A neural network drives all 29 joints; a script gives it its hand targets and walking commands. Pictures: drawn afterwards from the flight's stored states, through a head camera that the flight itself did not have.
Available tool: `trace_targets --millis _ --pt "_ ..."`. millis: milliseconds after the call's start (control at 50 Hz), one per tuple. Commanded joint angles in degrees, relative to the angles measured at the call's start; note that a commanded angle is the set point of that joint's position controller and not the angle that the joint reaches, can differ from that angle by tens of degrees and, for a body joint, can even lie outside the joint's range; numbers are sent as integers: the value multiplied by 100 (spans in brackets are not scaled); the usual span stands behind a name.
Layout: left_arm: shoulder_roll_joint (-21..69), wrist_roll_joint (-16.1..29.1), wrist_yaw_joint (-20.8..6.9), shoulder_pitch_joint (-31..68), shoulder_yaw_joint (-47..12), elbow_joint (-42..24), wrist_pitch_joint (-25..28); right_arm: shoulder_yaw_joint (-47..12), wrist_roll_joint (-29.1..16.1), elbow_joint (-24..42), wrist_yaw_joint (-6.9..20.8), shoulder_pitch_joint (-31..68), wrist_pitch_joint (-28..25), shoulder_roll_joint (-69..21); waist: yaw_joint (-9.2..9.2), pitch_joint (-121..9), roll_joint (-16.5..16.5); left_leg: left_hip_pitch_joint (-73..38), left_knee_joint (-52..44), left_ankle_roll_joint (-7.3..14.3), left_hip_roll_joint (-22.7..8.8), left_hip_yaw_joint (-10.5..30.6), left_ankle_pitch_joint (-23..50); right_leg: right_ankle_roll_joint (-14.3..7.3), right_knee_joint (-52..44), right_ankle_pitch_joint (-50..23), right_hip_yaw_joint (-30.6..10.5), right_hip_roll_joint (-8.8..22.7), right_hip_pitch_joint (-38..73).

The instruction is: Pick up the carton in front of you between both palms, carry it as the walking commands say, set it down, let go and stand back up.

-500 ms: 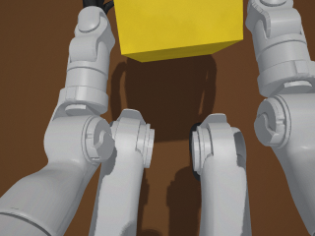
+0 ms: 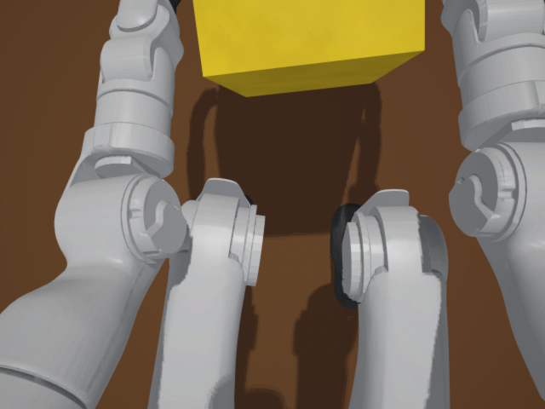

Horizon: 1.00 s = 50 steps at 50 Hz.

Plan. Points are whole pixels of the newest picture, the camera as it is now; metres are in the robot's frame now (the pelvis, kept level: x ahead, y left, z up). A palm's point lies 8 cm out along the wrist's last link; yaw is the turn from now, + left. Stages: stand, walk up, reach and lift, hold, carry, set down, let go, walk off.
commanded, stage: set down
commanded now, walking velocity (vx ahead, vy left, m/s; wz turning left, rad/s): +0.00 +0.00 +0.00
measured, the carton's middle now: out of the picture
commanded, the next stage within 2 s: let go in 1.60 s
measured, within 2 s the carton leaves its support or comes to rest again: neither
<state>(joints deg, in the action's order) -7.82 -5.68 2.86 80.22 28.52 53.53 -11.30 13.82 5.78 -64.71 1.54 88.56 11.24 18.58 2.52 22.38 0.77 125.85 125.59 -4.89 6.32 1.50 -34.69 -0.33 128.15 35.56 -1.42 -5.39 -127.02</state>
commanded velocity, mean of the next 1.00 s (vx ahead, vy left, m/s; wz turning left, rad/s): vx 0.00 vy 0.00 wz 0.00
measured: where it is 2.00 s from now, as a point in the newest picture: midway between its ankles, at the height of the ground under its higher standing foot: (290, 266)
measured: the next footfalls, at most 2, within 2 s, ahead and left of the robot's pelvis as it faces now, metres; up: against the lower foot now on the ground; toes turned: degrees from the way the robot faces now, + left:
none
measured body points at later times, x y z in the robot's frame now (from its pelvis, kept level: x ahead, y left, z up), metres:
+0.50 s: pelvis +0.00 +0.00 -0.01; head +0.38 -0.02 +0.22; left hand +0.54 +0.19 -0.20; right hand +0.57 -0.19 -0.21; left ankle +0.11 +0.13 -0.34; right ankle +0.10 -0.11 -0.34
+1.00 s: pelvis +0.00 +0.00 +0.08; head +0.35 -0.01 +0.36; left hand +0.55 +0.19 -0.04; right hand +0.60 -0.19 -0.04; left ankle +0.11 +0.12 -0.34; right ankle +0.10 -0.10 -0.34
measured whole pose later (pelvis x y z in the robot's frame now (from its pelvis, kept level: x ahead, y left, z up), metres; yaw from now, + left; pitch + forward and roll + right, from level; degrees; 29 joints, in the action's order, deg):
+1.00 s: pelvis +0.00 +0.00 +0.08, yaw +1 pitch +43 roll +3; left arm -11.6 6.2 10.0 75.7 17.1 52.3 -9.6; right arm 6.8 -4.7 -65.3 -0.4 85.0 9.6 26.7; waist 4.1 7.2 0.1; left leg 121.9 108.9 -1.9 3.2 0.0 -30.2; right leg -0.8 111.2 32.1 -1.1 -2.5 -122.3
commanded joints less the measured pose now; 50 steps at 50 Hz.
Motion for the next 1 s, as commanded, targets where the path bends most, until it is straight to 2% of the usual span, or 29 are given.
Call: trace_targets --millis 0,200,260,300,320,360,400,460,520,560,620,700,760,860,980 --pt "3815 176 -1122 2568 -1444 46 -27 -943 -165 -31 1093 1805 43 -4101 -15 -4197 -296 -1628 -762 410 118 -486 1117 -205 -1242 -1225 -8 -125 1879" --pt "3275 -61 -1054 2116 -1012 279 -7 -732 121 -133 1019 1571 50 -3423 -16 -3979 -326 -1678 -684 325 62 -544 1057 -154 -1207 -1242 -61 -60 2176" --pt "2051 -132 -749 1664 -525 390 137 -469 164 -149 724 1344 -82 -2189 49 -4211 -366 -1915 -652 189 -32 -608 1186 -30 -1184 -1379 -41 33 2482" --pt "365 -166 -308 1138 -177 375 350 -249 115 -92 274 1082 -270 -401 69 -4465 -339 -2178 -657 105 -125 -638 1311 74 -1179 -1525 -29 107 2716" --pt "-614 -61 -22 1025 -112 269 513 -211 7 18 -11 1048 -418 660 89 -4706 -305 -2322 -664 63 -162 -651 1436 117 -1183 -1625 -50 150 2824" --pt "-1261 380 310 1288 -333 279 738 -430 -470 196 -344 1560 -609 1344 174 -5401 -351 -2427 -553 71 -204 -612 1884 163 -1078 -2026 -97 221 3036" --pt "-1395 854 425 1547 -680 266 852 -770 -947 324 -452 1933 -745 1527 193 -5967 -447 -2502 -460 110 -254 -576 2267 132 -942 -2430 -155 300 3230" --pt "-1492 1484 462 1802 -1273 169 929 -1331 -1582 456 -456 2225 -850 1597 219 -6685 -599 -2842 -385 213 -338 -525 2690 110 -798 -2712 -163 380 3441" --pt "-1513 1789 501 1743 -1599 145 905 -1696 -2019 393 -385 2178 -823 1592 305 -7241 -628 -3311 -447 267 -395 -507 2874 102 -789 -2680 -108 423 3553" --pt "-1560 1885 555 1678 -1678 56 854 -1760 -2125 341 -350 2094 -763 1643 357 -7527 -624 -3450 -540 267 -405 -525 2825 77 -819 -2568 -68 437 3677" --pt "-1602 1934 667 1544 -1707 -226 742 -1647 -2049 348 -348 1946 -641 1770 356 -8116 -636 -3796 -735 269 -362 -547 2732 37 -952 -2422 38 410 3921" --pt "-1508 1878 817 1458 -1677 -866 502 -1283 -1766 725 -417 1864 -426 1872 209 -8725 -593 -4160 -1147 282 -244 -598 2508 -35 -1338 -2183 227 319 4144" --pt "-1328 1698 859 1269 -1549 -891 311 -987 -1475 693 -428 1656 -258 1819 114 -8315 -532 -3957 -1541 287 -191 -594 2188 -79 -1748 -1872 266 289 3872" --pt "-1024 1301 779 912 -1235 -622 261 -725 -1152 424 -276 1279 -262 1535 191 -7370 -475 -3337 -2062 246 -206 -562 1904 -54 -2303 -1643 194 265 3355" --pt "-1004 1091 678 772 -1012 -772 265 -576 -964 581 -153 1186 -248 1412 279 -7681 -648 -3376 -2648 221 -207 -612 2010 -5 -2900 -1891 182 211 3880"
